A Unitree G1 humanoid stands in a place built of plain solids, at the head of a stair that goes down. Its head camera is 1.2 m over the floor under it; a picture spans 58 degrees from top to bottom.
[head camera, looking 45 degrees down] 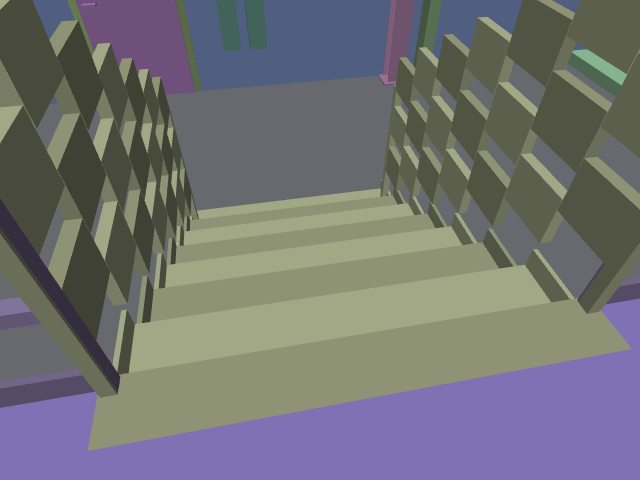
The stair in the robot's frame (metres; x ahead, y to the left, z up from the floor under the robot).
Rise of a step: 0.16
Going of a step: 0.30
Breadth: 1.62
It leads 11 degrees to the left of straight ahead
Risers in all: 8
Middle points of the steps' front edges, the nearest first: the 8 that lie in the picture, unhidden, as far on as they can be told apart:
0.77 -0.14 0.00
1.07 -0.09 -0.16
1.36 -0.03 -0.33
1.66 0.03 -0.49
1.95 0.08 -0.65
2.25 0.14 -0.82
2.54 0.20 -0.98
2.84 0.25 -1.15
